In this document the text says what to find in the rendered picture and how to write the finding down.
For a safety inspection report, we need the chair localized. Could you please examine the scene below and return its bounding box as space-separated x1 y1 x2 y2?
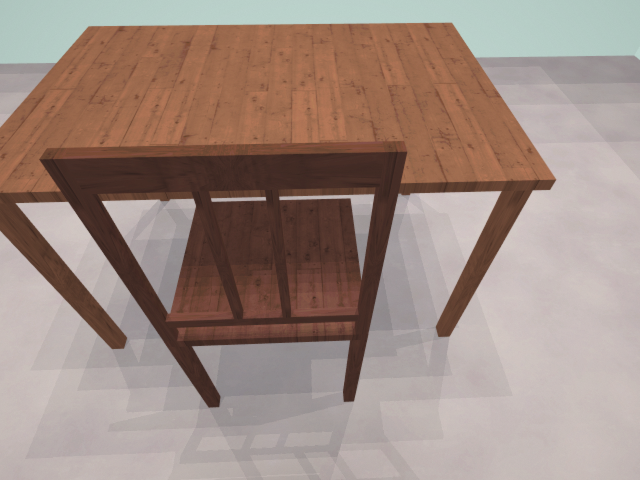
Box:
39 141 407 408

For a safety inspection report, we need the table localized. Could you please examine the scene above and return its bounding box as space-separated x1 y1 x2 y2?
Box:
0 23 556 349

